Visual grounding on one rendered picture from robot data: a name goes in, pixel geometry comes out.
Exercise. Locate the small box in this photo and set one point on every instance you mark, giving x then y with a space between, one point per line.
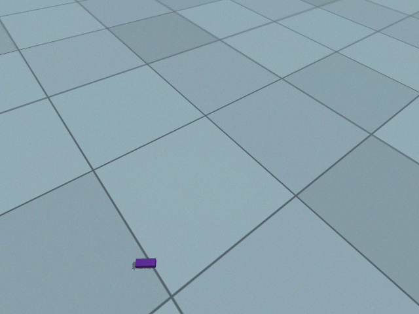
145 263

